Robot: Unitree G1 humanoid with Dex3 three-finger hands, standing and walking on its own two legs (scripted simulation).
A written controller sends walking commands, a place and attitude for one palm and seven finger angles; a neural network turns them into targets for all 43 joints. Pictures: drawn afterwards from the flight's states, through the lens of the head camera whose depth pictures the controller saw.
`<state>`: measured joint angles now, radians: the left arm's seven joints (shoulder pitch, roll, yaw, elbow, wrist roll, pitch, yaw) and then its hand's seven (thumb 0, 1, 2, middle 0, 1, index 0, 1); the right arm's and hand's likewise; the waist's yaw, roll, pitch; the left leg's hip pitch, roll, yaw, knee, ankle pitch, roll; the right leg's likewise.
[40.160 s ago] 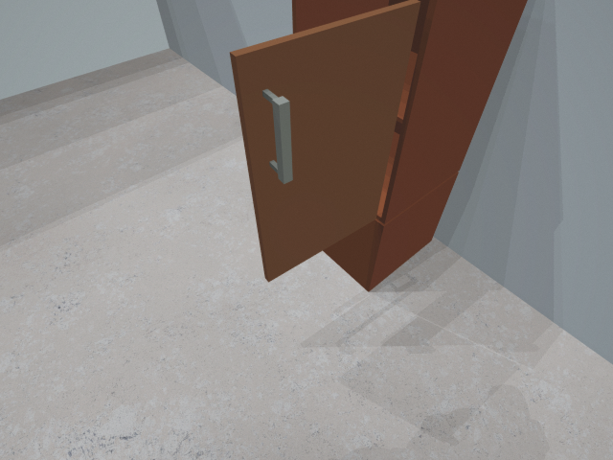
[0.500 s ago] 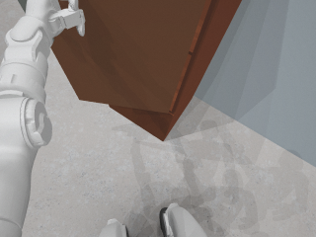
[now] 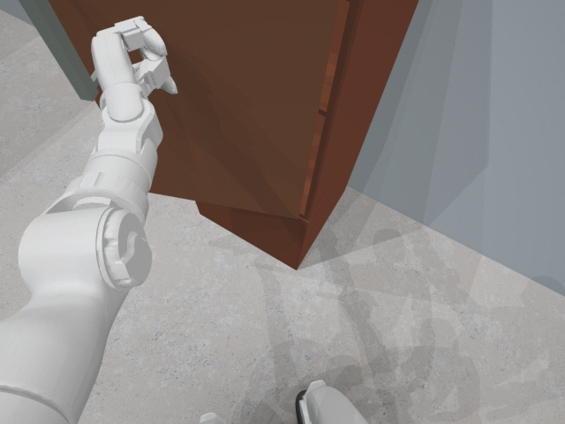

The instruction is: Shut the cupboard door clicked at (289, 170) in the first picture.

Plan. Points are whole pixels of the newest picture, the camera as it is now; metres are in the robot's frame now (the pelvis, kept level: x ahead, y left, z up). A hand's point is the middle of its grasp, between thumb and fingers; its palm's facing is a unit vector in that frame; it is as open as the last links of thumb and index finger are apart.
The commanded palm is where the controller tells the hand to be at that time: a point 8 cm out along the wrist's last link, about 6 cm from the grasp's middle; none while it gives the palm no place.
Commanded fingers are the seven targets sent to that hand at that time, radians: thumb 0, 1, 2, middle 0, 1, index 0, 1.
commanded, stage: pull the fist back off the door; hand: left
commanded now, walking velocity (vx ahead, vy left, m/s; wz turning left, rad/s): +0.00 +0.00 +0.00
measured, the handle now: (68, 39) +0.64 +0.18 +0.14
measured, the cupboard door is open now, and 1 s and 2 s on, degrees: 21 21 21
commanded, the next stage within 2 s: draw the hand back to the body in 0.46 s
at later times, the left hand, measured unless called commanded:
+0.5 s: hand (160, 104) +0.49 +0.06 +0.15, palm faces +0.14 -0.99 -0.04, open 3.1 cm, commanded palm +0.46 +0.12 +0.14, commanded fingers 0.00 0.90 0.90 -1.30 -1.50 -1.30 -1.50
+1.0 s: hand (63, 178) +0.39 +0.15 +0.17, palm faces +0.19 -0.98 +0.02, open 3.1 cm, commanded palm +0.34 +0.19 +0.17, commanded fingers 0.00 0.90 0.90 -1.25 -1.44 -1.25 -1.44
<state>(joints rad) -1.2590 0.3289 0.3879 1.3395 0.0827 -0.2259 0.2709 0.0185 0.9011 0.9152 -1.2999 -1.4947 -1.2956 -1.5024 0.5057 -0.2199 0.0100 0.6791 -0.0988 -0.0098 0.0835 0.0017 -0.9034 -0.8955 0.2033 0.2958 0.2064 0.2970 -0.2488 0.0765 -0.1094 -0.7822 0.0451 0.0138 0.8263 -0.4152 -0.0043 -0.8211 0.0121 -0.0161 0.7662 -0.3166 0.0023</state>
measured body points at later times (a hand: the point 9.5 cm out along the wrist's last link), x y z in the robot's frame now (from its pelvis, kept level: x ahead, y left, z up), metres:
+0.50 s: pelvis +0.00 +0.00 +0.01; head +0.06 -0.01 +0.46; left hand +0.48 +0.12 +0.15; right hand +0.06 -0.26 -0.11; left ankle -0.03 +0.12 -0.70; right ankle +0.02 -0.12 -0.70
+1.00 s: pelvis +0.00 +0.00 +0.03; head +0.00 -0.01 +0.48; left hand +0.37 +0.20 +0.17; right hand +0.08 -0.25 -0.09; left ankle -0.03 +0.12 -0.70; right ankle +0.02 -0.12 -0.70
